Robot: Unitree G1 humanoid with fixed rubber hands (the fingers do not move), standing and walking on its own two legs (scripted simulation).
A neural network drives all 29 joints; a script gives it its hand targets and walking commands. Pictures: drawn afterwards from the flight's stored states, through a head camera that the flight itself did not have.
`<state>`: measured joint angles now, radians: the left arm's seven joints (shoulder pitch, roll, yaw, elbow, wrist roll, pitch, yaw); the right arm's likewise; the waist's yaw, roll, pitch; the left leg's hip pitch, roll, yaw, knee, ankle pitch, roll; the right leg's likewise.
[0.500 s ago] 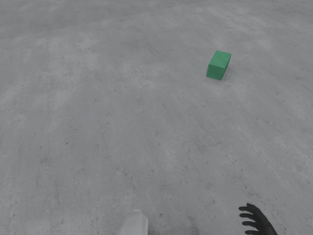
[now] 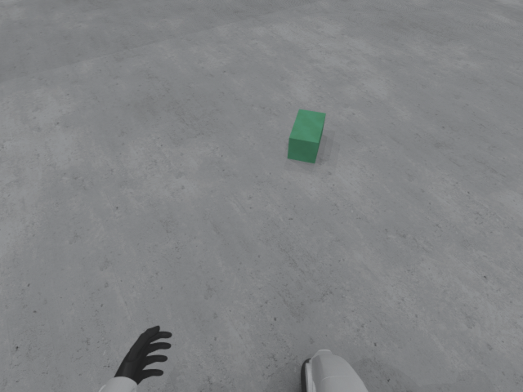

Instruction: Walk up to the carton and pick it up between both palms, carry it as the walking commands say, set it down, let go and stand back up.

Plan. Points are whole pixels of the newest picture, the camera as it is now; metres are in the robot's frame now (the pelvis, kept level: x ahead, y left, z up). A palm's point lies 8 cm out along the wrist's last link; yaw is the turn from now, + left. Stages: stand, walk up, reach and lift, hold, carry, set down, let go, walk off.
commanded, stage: walk up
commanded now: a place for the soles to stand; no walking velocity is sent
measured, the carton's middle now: (306, 135) +1.46 -0.38 -0.69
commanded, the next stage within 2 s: none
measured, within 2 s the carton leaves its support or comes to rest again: neither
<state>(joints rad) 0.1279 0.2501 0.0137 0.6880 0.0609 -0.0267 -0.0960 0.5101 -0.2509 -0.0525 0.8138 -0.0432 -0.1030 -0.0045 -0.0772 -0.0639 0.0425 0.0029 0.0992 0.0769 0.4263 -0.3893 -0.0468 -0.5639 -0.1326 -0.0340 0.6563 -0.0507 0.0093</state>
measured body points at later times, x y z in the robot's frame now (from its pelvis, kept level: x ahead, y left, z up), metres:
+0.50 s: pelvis +0.27 -0.06 -0.02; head +0.27 -0.03 +0.43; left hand +0.26 +0.20 -0.16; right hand +0.42 -0.29 -0.10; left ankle +0.34 +0.06 -0.73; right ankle +0.20 -0.17 -0.68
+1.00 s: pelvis +0.50 -0.19 +0.00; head +0.51 -0.20 +0.45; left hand +0.56 +0.07 -0.12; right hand +0.60 -0.44 -0.12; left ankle +0.49 -0.06 -0.66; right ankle +0.55 -0.30 -0.73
